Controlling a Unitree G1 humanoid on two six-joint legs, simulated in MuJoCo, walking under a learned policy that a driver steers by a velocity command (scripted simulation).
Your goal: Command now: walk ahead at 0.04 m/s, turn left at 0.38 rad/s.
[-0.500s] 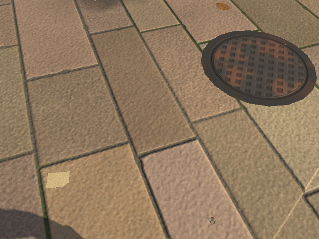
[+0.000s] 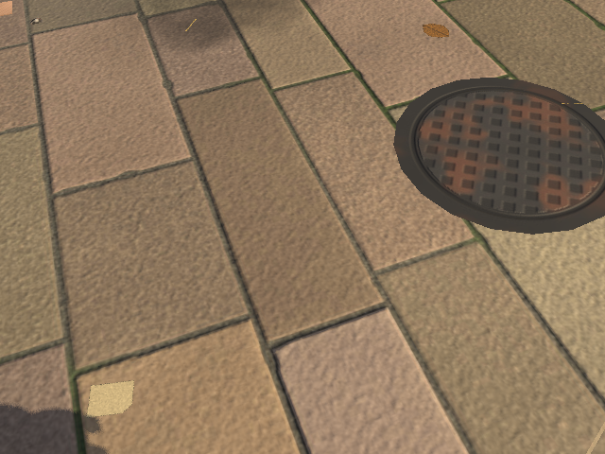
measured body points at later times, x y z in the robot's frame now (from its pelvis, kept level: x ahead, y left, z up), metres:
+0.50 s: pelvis +0.07 +0.04 +0.01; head +0.08 +0.06 +0.46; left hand +0.16 +0.33 -0.10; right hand +0.16 -0.23 -0.10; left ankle -0.02 +0.10 -0.74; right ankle +0.18 -0.08 -0.70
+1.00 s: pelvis +0.31 +0.10 +0.00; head +0.34 +0.12 +0.45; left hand +0.14 +0.31 -0.13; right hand +0.61 +0.02 -0.09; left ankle +0.38 +0.26 -0.71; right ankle +0.23 -0.05 -0.74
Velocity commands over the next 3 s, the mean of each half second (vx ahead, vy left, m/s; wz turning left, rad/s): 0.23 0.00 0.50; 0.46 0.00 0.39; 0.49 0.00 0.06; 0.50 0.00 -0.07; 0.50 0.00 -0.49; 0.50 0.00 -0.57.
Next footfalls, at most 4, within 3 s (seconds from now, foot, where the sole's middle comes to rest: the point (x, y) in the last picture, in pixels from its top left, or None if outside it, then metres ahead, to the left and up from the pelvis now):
0.14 left None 0.02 0.11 -0.78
0.62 right None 0.27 -0.04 -0.78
1.08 left None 0.44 0.28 -0.78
1.62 right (208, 325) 0.80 0.28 -0.78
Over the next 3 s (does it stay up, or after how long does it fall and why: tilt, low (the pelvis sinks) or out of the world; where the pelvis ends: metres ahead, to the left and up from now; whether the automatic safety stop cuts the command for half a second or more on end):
stays up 1.29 0.46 0.01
